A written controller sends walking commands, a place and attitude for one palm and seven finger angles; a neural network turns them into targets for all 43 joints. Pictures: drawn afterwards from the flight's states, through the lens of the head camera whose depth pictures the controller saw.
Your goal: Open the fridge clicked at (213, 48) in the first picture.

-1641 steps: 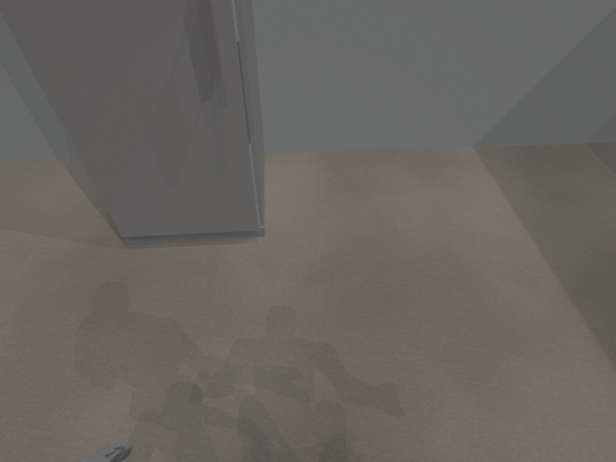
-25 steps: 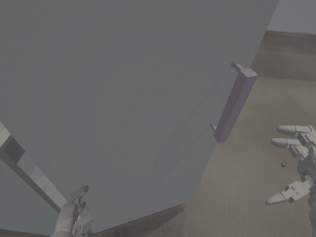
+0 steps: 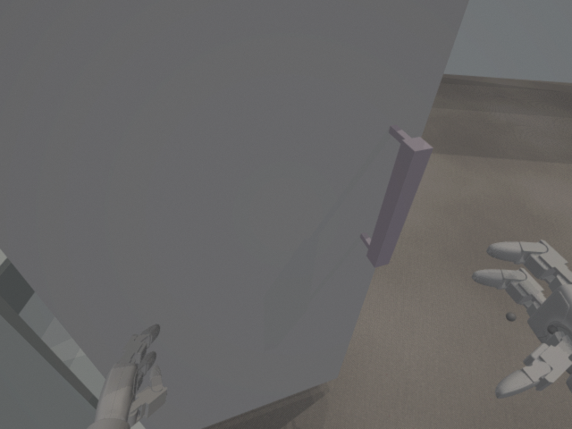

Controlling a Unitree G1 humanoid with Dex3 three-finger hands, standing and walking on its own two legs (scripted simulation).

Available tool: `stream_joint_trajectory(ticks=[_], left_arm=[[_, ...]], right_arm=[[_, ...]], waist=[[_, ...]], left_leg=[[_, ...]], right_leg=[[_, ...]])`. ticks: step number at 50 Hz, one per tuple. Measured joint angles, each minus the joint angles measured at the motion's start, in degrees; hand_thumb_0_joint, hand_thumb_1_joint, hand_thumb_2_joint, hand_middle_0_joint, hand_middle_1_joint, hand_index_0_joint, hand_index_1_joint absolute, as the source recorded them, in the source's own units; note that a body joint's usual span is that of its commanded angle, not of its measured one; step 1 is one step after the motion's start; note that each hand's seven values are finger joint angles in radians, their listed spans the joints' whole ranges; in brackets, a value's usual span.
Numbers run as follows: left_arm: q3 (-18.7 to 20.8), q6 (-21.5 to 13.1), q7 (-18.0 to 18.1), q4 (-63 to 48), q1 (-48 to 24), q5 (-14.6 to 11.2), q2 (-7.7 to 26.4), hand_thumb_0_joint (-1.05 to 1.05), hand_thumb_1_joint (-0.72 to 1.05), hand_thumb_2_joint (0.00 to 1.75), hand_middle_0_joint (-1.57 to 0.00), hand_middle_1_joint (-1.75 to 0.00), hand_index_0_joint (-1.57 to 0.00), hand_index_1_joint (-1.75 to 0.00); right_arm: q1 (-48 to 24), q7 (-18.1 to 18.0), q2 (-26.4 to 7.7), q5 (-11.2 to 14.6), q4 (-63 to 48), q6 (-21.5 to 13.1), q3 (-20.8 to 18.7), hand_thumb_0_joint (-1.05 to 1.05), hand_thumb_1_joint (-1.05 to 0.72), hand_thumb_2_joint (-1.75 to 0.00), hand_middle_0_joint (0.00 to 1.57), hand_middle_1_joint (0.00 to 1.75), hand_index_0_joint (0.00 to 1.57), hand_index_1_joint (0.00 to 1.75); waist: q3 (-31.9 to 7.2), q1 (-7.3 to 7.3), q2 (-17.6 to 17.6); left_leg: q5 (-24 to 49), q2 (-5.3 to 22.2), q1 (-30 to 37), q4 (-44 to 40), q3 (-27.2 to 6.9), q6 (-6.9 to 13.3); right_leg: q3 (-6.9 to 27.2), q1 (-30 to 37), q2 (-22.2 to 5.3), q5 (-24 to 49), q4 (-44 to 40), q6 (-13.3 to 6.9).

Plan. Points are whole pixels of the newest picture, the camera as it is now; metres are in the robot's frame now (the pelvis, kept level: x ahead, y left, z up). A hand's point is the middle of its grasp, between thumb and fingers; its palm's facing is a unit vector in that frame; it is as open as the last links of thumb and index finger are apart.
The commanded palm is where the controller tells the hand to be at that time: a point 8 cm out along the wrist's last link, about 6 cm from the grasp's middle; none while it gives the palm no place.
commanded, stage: draw the hand back to the body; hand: right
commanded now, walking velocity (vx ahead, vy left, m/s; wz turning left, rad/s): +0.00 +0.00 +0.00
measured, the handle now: (386, 201) +0.41 -0.15 +0.14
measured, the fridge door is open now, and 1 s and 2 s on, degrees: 66 66 66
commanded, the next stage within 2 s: step back with the hand held close in 1.08 s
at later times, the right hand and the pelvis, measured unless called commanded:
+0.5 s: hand (544, 303) +0.22 -0.27 +0.17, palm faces +0.43 +0.82 -0.37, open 10.8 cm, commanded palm +0.16 -0.30 +0.18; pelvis +0.01 +0.00 +0.02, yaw +1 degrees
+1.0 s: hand (544, 304) +0.21 -0.26 +0.18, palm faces +0.45 +0.81 -0.39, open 7.5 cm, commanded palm +0.16 -0.29 +0.19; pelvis +0.01 +0.01 +0.02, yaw +1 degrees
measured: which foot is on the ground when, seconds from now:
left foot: down 0.00-1.00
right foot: down 0.00-1.00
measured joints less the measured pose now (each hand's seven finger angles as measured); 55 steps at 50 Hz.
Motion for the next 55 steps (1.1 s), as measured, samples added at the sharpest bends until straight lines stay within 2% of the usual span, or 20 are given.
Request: stream_joint_trajectory(ticks=[1, 2, 5, 8, 11, 14, 20, 27, 40, 46, 55], left_arm=[[-0.2, -0.1, 0.1, 0.2, -0.2, 0.0, -0.2, 0.02, 0.90, 0.90, -0.20, -0.30, -0.20, -0.30], [-0.2, 0.0, 0.1, 0.4, -0.4, 0.7, -0.4, 0.02, 0.90, 0.90, -0.20, -0.30, -0.20, -0.30], [-0.4, 1.4, -0.3, 1.3, -1.5, 2.3, -1.6, 0.02, 0.90, 0.90, -0.20, -0.30, -0.20, -0.30], [-0.5, 3.4, -0.8, 1.7, -2.1, 3.0, -2.7, 0.02, 0.90, 0.90, -0.20, -0.30, -0.21, -0.30], [-0.5, 5.2, -1.0, 2.4, -2.0, 3.5, -3.3, 0.02, 0.90, 0.90, -0.20, -0.30, -0.21, -0.30], [-0.4, 6.5, -1.1, 3.2, -1.7, 3.8, -3.5, 0.02, 0.90, 0.90, -0.20, -0.30, -0.21, -0.30], [0.1, 8.2, -1.2, 4.3, -1.5, 3.9, -3.2, 0.02, 0.90, 0.90, -0.20, -0.30, -0.21, -0.30], [1.2, 9.0, -1.4, 3.9, -1.8, 3.8, -2.5, 0.02, 0.90, 0.90, -0.20, -0.30, -0.21, -0.30], [2.2, 8.9, -1.1, 2.9, -2.0, 3.9, -2.0, 0.02, 0.91, 0.90, -0.20, -0.30, -0.21, -0.30], [2.0, 9.3, -1.0, 3.3, -2.2, 3.9, -2.2, 0.02, 0.91, 0.90, -0.20, -0.30, -0.21, -0.30], [1.8, 9.3, -1.0, 3.5, -2.2, 4.0, -2.8, 0.02, 0.90, 0.90, -0.20, -0.30, -0.21, -0.30]], right_arm=[[0.0, -0.3, 0.0, -0.2, -0.6, 0.1, 0.2, -0.01, 0.52, -0.22, 0.25, 1.13, 0.25, 1.13], [0.0, -3.0, -0.2, -2.8, -2.0, -0.3, 0.9, -0.01, 0.50, -0.22, 0.25, 1.12, 0.25, 1.12], [1.5, -15.3, 0.8, -9.5, -6.1, -2.2, 2.9, -0.01, 0.44, -0.25, 0.25, 1.08, 0.25, 1.09], [3.8, -23.7, 2.5, -13.4, -9.0, -3.6, 4.0, -0.01, 0.36, -0.29, 0.25, 1.04, 0.25, 1.04], [5.7, -28.0, 3.3, -15.5, -10.1, -4.4, 4.8, -0.01, 0.26, -0.34, 0.24, 0.98, 0.25, 0.98], [6.7, -30.2, 3.3, -16.7, -10.5, -4.7, 5.2, -0.01, 0.16, -0.39, 0.24, 0.92, 0.25, 0.92], [7.8, -31.7, 2.6, -17.4, -10.8, -5.4, 4.4, 0.00, -0.05, -0.49, 0.23, 0.80, 0.24, 0.80], [9.8, -31.8, 2.2, -17.4, -12.5, -6.2, 3.4, 0.00, -0.30, -0.61, 0.23, 0.65, 0.23, 0.65], [12.4, -31.7, 1.9, -17.4, -15.7, -6.8, 2.0, 0.01, -0.74, -0.83, 0.21, 0.39, 0.22, 0.39], [11.6, -31.7, 2.3, -17.5, -14.9, -6.6, 2.2, 0.02, -0.84, -0.88, 0.21, 0.33, 0.21, 0.33], [12.2, -31.4, 2.1, -17.4, -15.1, -6.7, 2.3, 0.02, -0.88, -0.90, 0.21, 0.31, 0.21, 0.31]], waist=[[0.1, -0.12, 0.1], [0.4, -0.35, 0.1], [1.4, -0.51, 0.5], [2.2, -0.52, 0.8], [2.9, -0.61, 0.8], [3.4, -0.84, 0.6], [3.9, -0.83, 0.4], [4.0, -0.55, 0.4], [4.1, -1.28, 0.2], [4.5, -1.31, 0.0], [4.4, -1.18, -0.2]], left_leg=[[0.0, 0.0, 0.2, 0.0, 0.1, 0.0], [0.2, 0.0, 0.6, -0.3, 0.1, -0.1], [1.2, 0.0, 1.7, -2.0, -0.2, -0.1], [2.1, 0.2, 2.6, -3.5, -0.6, -0.2], [2.6, 0.5, 3.8, -4.7, -0.9, -0.3], [3.0, 0.8, 5.1, -5.9, -1.1, -0.4], [3.5, 1.1, 7.5, -7.9, -1.5, -0.5], [3.9, 1.0, 9.3, -9.4, -1.7, -0.4], [4.1, 0.2, 11.0, -11.0, -1.3, 0.2], [4.0, 0.0, 11.1, -10.9, -1.1, 0.4], [4.0, -0.1, 11.2, -11.1, -1.0, 0.6]], right_leg=[[0.1, 0.1, 0.1, 0.0, 0.0, 0.0], [0.1, 0.5, 0.0, 0.1, -0.1, 0.0], [-0.2, 1.7, 0.0, 1.0, -1.8, 0.1], [-0.7, 3.0, 0.1, 1.9, -3.7, -0.1], [-1.1, 4.4, 0.4, 2.5, -5.2, -0.3], [-1.4, 5.9, 0.7, 2.9, -6.5, -0.4], [-1.9, 8.7, 1.0, 3.5, -8.9, -0.5], [-2.2, 10.7, 0.8, 3.8, -10.6, -0.3], [-1.8, 12.1, 0.0, 3.7, -11.5, 0.4], [-1.6, 12.2, -0.1, 3.8, -11.7, 0.6], [-1.5, 12.3, -0.2, 3.9, -12.0, 0.7]])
